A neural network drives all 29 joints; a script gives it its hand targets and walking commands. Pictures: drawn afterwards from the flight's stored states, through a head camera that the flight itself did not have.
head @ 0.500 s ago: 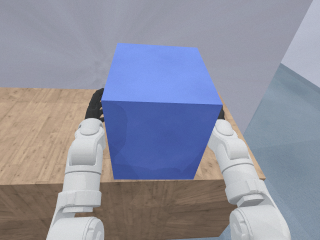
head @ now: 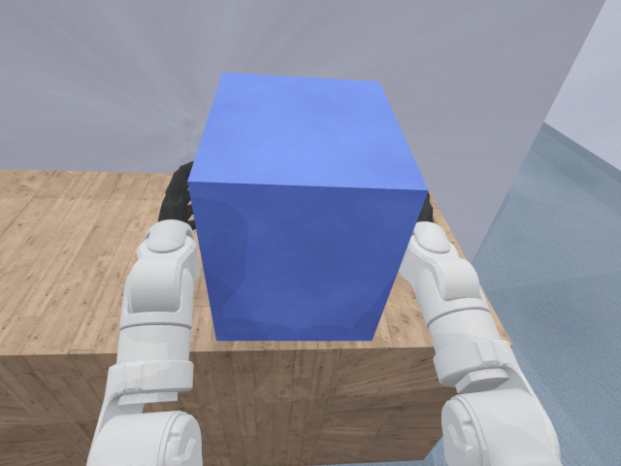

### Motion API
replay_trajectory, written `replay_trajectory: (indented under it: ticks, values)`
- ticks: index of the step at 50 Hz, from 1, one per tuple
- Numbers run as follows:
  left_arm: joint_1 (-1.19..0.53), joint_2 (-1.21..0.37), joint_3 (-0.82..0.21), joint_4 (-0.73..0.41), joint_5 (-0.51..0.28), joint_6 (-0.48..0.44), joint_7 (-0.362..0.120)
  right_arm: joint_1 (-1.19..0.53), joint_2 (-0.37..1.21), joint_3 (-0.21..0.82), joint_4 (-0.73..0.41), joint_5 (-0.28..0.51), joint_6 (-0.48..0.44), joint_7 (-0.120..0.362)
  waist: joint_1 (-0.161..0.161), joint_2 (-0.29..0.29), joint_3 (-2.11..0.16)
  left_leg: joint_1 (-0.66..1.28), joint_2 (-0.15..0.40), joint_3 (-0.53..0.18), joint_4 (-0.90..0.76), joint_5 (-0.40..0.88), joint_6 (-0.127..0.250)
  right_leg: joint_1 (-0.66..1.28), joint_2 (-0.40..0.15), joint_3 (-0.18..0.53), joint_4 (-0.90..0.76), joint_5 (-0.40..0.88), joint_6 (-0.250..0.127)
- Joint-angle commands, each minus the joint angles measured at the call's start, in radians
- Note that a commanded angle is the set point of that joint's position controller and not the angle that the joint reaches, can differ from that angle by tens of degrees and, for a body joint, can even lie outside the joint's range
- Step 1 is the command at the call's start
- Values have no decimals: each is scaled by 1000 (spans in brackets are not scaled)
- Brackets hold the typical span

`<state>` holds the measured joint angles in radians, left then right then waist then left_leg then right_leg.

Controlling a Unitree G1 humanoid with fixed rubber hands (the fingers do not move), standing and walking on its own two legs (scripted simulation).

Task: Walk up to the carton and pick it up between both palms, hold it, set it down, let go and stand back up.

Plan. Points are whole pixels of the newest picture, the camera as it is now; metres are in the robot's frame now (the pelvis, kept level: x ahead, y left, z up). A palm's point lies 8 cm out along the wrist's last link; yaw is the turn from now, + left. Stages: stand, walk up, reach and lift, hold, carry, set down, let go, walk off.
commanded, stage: hold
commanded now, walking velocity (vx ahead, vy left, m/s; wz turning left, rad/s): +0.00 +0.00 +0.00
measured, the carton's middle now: (298, 209) +0.41 -0.01 +0.17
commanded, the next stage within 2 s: none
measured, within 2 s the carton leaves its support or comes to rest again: neither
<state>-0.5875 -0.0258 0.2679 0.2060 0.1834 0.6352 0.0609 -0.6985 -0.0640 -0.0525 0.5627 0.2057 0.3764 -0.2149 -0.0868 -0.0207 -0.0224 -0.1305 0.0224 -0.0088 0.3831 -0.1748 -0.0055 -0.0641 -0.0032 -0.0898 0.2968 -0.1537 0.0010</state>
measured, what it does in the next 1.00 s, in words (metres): stands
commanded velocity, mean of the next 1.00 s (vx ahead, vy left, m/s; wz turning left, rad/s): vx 0.00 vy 0.00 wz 0.00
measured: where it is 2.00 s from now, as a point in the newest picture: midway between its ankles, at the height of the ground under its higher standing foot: outside the picture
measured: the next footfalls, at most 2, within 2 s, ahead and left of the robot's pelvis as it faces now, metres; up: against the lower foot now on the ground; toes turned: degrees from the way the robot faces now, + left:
none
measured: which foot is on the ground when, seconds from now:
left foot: down 0.00-1.00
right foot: down 0.00-1.00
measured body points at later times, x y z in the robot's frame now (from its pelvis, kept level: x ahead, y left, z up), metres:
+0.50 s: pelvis -0.01 +0.00 +0.00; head -0.06 +0.02 +0.45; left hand +0.36 +0.16 +0.19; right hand +0.38 -0.14 +0.19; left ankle +0.03 +0.12 -0.75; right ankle +0.01 -0.12 -0.75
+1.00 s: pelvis +0.00 +0.00 +0.00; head -0.05 +0.02 +0.45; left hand +0.37 +0.16 +0.19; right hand +0.38 -0.15 +0.20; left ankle +0.03 +0.12 -0.75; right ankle +0.01 -0.12 -0.75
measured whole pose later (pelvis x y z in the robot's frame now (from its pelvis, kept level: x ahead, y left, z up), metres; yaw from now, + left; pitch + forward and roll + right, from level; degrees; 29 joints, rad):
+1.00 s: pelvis +0.00 +0.00 +0.00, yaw +0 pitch -6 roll -1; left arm -0.58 -0.03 0.29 0.10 0.21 0.74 0.04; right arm -0.72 -0.07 -0.03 0.52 0.25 0.44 -0.23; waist -0.07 -0.02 -0.03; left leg -0.11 0.03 -0.01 0.39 -0.18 -0.01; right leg -0.04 0.00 -0.09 0.30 -0.16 0.00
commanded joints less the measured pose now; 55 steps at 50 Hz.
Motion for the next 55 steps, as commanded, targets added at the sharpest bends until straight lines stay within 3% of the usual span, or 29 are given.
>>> replay_trajectory:
  ticks: [1, 5, 7, 12, 15, 22, 29, 36, 46, 55]
  values:
    - [-851, -593, -593, -193, -153, -71, -144, -880, 680, 443, -410, 115, -85, 94, -4, 53, -555, 198, -68, -23, -11, 281, -36, 116, 66, 35, 0, 296, 56]
    - [-808, -586, -633, -294, -166, -37, -129, -884, 696, 532, -512, 184, -65, 76, 33, 64, -603, 216, -68, -30, 28, 416, -38, 146, 80, 43, 11, 349, 52]
    - [-786, -572, -622, -308, -158, -14, -130, -870, 683, 535, -518, 196, -49, 70, 40, 55, -571, 216, -69, -25, 26, 420, -35, 142, 80, 44, 5, 327, 52]
    - [-786, -555, -570, -249, -121, 30, -157, -837, 642, 434, -416, 144, -14, 80, 13, 34, -406, 167, -61, -3, -42, 229, -20, 79, 63, 45, -36, 122, 45]
    - [-831, -569, -577, -238, -128, 34, -169, -853, 647, 383, -384, 116, -11, 92, -8, 58, -385, 143, -55, 0, -63, 160, -26, 62, 57, 43, -43, 61, 36]
    - [-911, -594, -630, -271, -180, 9, -152, -907, 672, 398, -424, 128, -21, 96, -29, 102, -524, 201, -57, -11, -17, 239, -53, 66, 66, 27, -17, 149, 36]
    - [-853, -571, -563, -196, -140, 13, -152, -910, 654, 397, -373, 113, -24, 104, 14, 57, -490, 166, -53, -10, -45, 189, -24, 77, 65, 30, -23, 100, 38]
    - [-856, -576, -571, -239, -147, 10, -148, -947, 689, 461, -448, 164, -34, 92, 39, 47, -547, 193, -64, -11, -7, 308, -20, 117, 73, 38, -11, 208, 47]
    - [-835, -559, -578, -260, -140, 20, -165, -868, 678, 442, -434, 154, -10, 76, 3, 50, -482, 176, -72, -5, -21, 272, -29, 119, 61, 45, -17, 220, 54]
    - [-834, -562, -614, -310, -157, 19, -171, -849, 667, 450, -478, 158, -4, 69, -20, 73, -502, 195, -70, -15, -6, 316, -51, 129, 66, 34, -7, 262, 52]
